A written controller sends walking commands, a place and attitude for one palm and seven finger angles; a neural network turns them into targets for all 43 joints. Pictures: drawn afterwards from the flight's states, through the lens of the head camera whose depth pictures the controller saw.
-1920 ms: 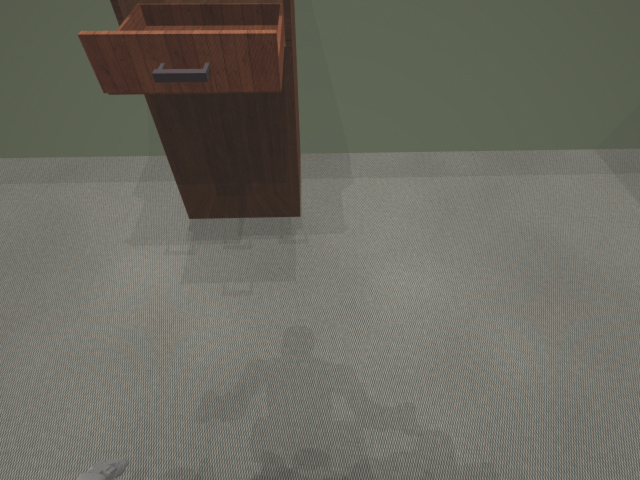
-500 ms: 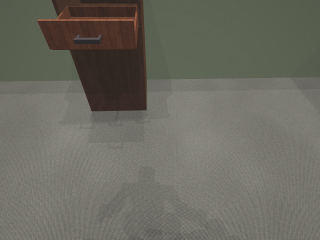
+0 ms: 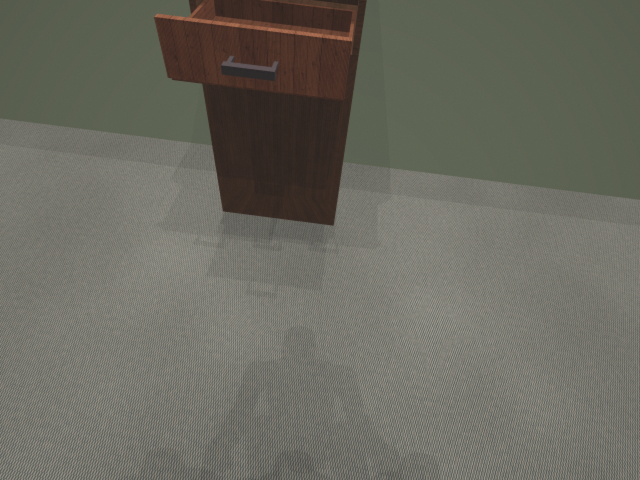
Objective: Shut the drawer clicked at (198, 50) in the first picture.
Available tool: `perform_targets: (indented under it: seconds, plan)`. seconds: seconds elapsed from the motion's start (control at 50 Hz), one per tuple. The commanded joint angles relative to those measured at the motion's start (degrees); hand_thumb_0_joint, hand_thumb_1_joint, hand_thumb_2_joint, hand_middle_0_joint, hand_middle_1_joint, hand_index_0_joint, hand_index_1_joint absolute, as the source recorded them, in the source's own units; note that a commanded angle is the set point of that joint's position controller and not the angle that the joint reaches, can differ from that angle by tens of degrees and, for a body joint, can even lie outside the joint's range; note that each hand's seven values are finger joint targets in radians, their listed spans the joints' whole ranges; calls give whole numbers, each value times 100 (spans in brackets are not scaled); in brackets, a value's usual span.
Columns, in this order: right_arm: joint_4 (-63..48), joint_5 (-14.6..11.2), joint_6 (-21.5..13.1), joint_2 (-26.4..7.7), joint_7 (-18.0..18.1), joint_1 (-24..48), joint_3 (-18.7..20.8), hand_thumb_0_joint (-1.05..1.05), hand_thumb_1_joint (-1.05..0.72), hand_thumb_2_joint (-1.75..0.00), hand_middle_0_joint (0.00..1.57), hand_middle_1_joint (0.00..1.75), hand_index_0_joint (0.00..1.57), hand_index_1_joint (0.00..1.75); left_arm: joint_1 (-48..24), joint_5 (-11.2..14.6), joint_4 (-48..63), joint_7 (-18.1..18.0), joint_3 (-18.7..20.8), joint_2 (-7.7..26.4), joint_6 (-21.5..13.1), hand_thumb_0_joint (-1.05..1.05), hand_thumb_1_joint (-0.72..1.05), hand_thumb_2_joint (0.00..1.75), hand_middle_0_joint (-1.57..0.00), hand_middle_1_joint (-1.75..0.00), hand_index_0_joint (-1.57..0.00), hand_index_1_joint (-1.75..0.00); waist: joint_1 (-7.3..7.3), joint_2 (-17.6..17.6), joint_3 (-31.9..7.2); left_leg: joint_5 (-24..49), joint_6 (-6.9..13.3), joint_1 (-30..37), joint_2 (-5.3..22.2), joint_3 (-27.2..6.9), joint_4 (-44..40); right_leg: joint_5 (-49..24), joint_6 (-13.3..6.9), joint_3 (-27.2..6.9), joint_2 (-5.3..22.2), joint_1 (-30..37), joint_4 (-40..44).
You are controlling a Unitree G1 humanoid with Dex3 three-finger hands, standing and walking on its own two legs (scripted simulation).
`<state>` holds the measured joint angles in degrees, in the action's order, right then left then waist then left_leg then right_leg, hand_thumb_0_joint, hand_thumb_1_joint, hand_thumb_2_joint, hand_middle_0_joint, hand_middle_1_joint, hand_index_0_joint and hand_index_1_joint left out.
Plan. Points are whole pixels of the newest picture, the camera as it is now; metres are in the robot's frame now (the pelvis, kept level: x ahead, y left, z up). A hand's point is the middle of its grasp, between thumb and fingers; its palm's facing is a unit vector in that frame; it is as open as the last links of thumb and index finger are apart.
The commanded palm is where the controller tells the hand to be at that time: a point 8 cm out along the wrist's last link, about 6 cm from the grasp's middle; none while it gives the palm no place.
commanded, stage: walk to a spot facing it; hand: left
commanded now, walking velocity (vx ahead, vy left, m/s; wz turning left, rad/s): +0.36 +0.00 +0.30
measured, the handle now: (251, 66) +0.93 +0.20 +0.06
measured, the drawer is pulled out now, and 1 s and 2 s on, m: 0.28 0.28 0.28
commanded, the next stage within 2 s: turn to face it in 0.44 s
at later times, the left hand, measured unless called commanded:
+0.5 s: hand (225, 364) +0.32 +0.16 -0.15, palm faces +0.13 -0.97 -0.19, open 7.3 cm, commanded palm none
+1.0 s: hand (211, 397) +0.27 +0.18 -0.17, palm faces +0.19 -0.97 -0.14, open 7.3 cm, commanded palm none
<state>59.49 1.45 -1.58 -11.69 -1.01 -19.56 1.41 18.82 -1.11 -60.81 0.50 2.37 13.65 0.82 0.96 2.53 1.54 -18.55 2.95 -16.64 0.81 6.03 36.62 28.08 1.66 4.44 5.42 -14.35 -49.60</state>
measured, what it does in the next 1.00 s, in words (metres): walks ahead: right foot, then left foot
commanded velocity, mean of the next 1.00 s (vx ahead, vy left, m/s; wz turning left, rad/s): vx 0.15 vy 0.00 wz -0.02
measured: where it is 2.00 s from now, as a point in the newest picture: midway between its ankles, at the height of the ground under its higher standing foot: (310, 399)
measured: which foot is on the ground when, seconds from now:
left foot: down 0.00-0.44, up 0.46-0.82, down 0.84-1.00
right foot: up 0.00-0.42, down 0.44-0.86, up 0.88-1.00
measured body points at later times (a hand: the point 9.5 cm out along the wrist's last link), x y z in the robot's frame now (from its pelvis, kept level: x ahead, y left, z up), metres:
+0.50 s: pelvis +0.21 -0.03 -0.01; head +0.24 -0.04 +0.44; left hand +0.31 +0.21 -0.14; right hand +0.15 -0.25 -0.17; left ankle +0.03 +0.07 -0.66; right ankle +0.31 -0.11 -0.72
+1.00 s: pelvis +0.33 +0.02 +0.01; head +0.34 +0.04 +0.46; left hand +0.26 +0.23 -0.16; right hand +0.46 -0.18 -0.13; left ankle +0.36 +0.12 -0.72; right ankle +0.31 -0.11 -0.68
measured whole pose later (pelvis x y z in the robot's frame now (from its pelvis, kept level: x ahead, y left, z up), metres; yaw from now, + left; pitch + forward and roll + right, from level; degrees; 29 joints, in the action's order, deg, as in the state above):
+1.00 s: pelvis +0.33 +0.02 +0.01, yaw +3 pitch -2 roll -1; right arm 57.8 0.8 -1.6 -6.5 1.9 -5.9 0.9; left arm 19.8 -0.8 -63.8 -0.5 3.0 8.4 1.8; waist -3.6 1.5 3.8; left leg -12.3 1.9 -14.9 4.3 10.1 29.3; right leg 29.2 1.2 4.0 2.5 -19.4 -52.2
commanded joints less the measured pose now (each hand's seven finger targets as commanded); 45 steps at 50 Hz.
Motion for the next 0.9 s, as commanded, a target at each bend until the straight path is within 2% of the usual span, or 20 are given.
perform_targets:
  seconds: [0.0, 0.04, 0.08, 0.2, 0.3, 0.34, 0.38, 0.4, 0.42, 0.44, 0.48, 0.52, 0.58, 0.62, 0.72, 0.76, 0.78, 0.82, 0.86, 0.88]
  plan:
    - [-38, -49, -193, -889, 189, -781, 234, 0, -90, -90, 20, 30, 20, 30, -950, -63, 771, 55, 134, 383, -330, 0, 90, 90, -20, -30, -20, -30, 236, -627, 551, -879, 917, 1061, 1806, -3030, -2763, -680, -79, -509, 250, -2816, -1980]
    - [43, -75, -316, -633, 222, -670, 174, 0, -90, -90, 20, 30, 20, 30, -563, -75, 530, 80, 100, 213, -302, 0, 90, 90, -20, -30, -20, -30, 48, -753, 388, 745, 759, 1116, 1378, -2092, -2619, -1189, 41, -343, 253, -2452, -1638]
    - [134, -104, -365, -581, 242, -732, 174, 0, -90, -90, 20, 30, 20, 30, -468, -48, 481, 66, 88, 142, -269, 0, 90, 90, -20, -30, -20, -30, -23, -789, 224, 1707, 816, 1289, 1285, -1664, -2527, -1318, 122, -271, 246, -2362, -1349]
    - [378, -98, -374, -389, 265, -1066, 201, 0, -90, -90, 20, 30, 20, 30, -1203, -19, 701, 60, 90, -2, -275, 0, 90, 90, -20, -30, -20, -30, 132, -777, 544, 2161, 824, 1619, 1187, -1352, -2615, -1796, 193, -65, 226, -2596, -79]
    - [497, -25, -327, -392, 281, -1183, 234, 0, -90, -90, 20, 30, 20, 30, -1766, 12, 878, 61, 110, -89, -343, 0, 90, 90, -20, -30, -20, -30, 278, -886, 779, 2879, 735, 1554, 1203, -1250, -2355, -1818, -38, 125, -43, -1924, 979]
    - [486, -17, -311, -479, 300, -1023, 254, 0, -90, -90, 20, 30, 20, 30, -1497, 9, 842, 48, 148, -19, -366, 0, 90, 90, -20, -30, -20, -30, 101, -911, 686, 3626, 690, 1416, 1215, -1260, -1929, -1627, -185, 208, -234, -1169, 1268]
    - [424, -49, -300, -579, 293, -747, 290, 0, -90, -90, 20, 30, 20, 30, -65, -25, 472, 8, 257, 226, -452, 0, 90, 90, -20, -30, -20, -30, -568, -598, -10, 4161, 425, 1131, 937, -1030, -335, -1971, -310, 257, -428, 581, 1879]
    - [318, -105, -310, -435, 231, -799, 272, 0, -90, -90, 20, 30, 20, 30, 828, -85, 248, -55, 378, 702, -542, 0, 90, 90, -20, -30, -20, -30, -879, 141, -647, 2859, 173, -56, 506, -768, 1329, -1947, -641, -790, 503, 2187, 2092]
    - [129, -169, -347, -65, 205, -1137, 203, 0, -90, -90, 20, 30, 20, 30, 1411, -70, 147, -120, 521, 1341, -550, 0, 90, 90, -20, -30, -20, -30, -825, 1406, -1539, -1144, -77, -1416, -454, -465, 3394, -2470, -1276, -3400, 2357, 3270, 2886]
    - [82, -145, -311, -274, 172, -760, 247, 0, -90, -90, 20, 30, 20, 30, 1130, 17, 220, -114, 507, 1308, -529, 0, 90, 90, -20, -30, -20, -30, -835, 899, -1415, -1203, 37, -1417, -41, -921, 4096, -1577, -1373, -3381, 2391, 2534, 3266]
    - [-147, -70, -223, -128, 95, -27, 267, 0, -90, -90, 20, 30, 20, 30, 55, -13, 515, -158, 346, 683, -507, 0, 90, 90, -20, -30, -20, -30, -483, 394, -150, -412, -26, -1807, 436, -840, 4396, -1239, -1238, -2386, 2106, 954, 3561]
    - [-104, -24, -28, 24, 39, 68, 228, 0, -90, -90, 20, 30, 20, 30, -233, -38, 509, -185, 161, 193, -569, 0, 90, 90, -20, -30, -20, -30, -154, 187, 106, -55, -172, -1439, 556, -770, 3895, -2336, -940, -1021, 1669, 69, 3617]
    - [22, 3, 99, 239, 47, -200, 178, 0, -90, -90, 20, 30, 20, 30, -95, -58, 362, -213, 64, 73, -606, 0, 90, 90, -20, -30, -20, -30, 93, 280, -9, 53, -325, -1031, 515, -531, 2802, -3829, -951, -242, 1252, -248, 3485]
    - [19, -3, 132, 301, 57, -101, 132, 0, -90, -90, 20, 30, 20, 30, -105, -47, 294, -201, 21, 20, -565, 0, 90, 90, -20, -30, -20, -30, 146, 522, 40, 310, -412, -746, 494, -298, 1945, -4086, -950, -40, 990, -409, 3512]
    - [-90, -41, 20, 142, 101, 592, 32, 0, -90, -90, 20, 30, 20, 30, 112, -7, 77, -180, 46, 265, -415, 0, 90, 90, -20, -30, -20, -30, -110, 489, -71, 585, -519, -46, 281, -28, 150, -4078, -981, -340, 710, 127, 3245]
    - [-29, -54, -29, -26, 149, 497, 45, 0, -90, -90, 20, 30, 20, 30, 57, 9, 34, -179, 81, 320, -332, 0, 90, 90, -20, -30, -20, -30, -1, 479, -75, 1087, -557, 621, 289, 14, -714, -3634, -821, -408, 608, 37, 2912]
    - [24, -55, -67, -231, 181, 357, 64, 0, -90, -90, 20, 30, 20, 30, 111, 21, 27, -182, 78, 219, -287, 0, 90, 90, -20, -30, -20, -30, 44, 98, -122, 1675, -525, 1125, 466, -136, -1066, -3108, -653, -413, 424, -189, 2615]
    - [-3, -27, -57, -905, 257, 161, 189, 0, -90, -90, 20, 30, 20, 30, 431, 44, 51, -176, 37, -139, -197, 0, 90, 90, -20, -30, -20, -30, 26, -1417, -270, 3265, 136, 1572, 1834, -1197, -1354, -664, -185, 65, -275, -755, 1654]
    - [-49, -10, -10, -939, 349, 354, 185, 0, -90, -90, 20, 30, 20, 30, 346, 39, 42, -176, 48, -105, -75, 0, 90, 90, -20, -30, -20, -30, 52, -2058, -210, 2948, 638, 1183, 2325, -1658, -2004, 828, -57, -107, -325, -977, -49]
    - [-106, -17, 11, -787, 366, 547, 162, 0, -90, -90, 20, 30, 20, 30, 277, 13, 12, -160, 96, -10, -51, 0, 90, 90, -20, -30, -20, -30, 12, -1656, -132, 2989, 714, 1062, 2273, -1456, -1933, 697, -86, -235, -204, -1080, -508]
